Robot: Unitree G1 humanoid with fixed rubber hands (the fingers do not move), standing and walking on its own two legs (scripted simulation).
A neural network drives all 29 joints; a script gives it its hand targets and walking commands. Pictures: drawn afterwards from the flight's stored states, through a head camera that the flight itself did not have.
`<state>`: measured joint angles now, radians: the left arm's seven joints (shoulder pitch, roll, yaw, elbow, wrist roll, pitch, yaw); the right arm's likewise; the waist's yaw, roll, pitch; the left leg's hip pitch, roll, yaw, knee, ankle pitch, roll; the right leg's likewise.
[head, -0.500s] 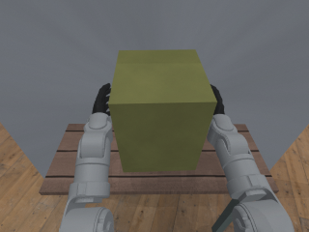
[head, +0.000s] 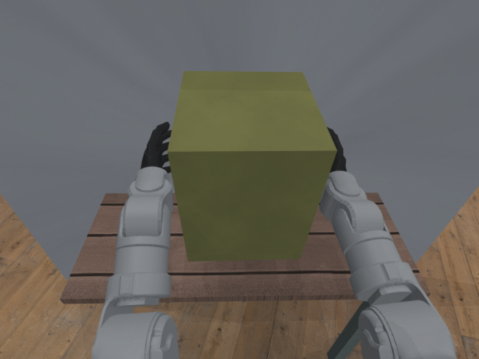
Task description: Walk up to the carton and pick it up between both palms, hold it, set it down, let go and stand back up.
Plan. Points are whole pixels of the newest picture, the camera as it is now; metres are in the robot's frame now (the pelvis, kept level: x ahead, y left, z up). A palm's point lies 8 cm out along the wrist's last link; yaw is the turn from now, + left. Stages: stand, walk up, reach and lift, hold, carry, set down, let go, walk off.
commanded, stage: reach and lift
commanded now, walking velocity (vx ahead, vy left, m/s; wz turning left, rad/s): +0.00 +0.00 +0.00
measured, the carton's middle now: (244, 168) +0.40 -0.01 +0.15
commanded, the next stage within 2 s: hold in 0.18 s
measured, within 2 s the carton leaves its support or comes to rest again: neither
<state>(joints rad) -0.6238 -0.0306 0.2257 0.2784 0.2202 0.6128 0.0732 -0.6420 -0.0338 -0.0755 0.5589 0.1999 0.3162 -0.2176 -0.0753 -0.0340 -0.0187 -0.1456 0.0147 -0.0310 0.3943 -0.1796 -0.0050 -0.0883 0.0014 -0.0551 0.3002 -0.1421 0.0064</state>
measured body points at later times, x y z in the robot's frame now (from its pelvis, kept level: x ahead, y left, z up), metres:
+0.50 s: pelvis +0.00 +0.00 +0.00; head -0.05 +0.02 +0.45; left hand +0.37 +0.15 +0.19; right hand +0.37 -0.14 +0.18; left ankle +0.03 +0.12 -0.75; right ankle +0.02 -0.12 -0.75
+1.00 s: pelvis -0.01 +0.00 +0.00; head -0.05 +0.02 +0.45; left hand +0.37 +0.15 +0.19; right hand +0.37 -0.15 +0.18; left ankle +0.03 +0.12 -0.75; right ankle +0.02 -0.12 -0.75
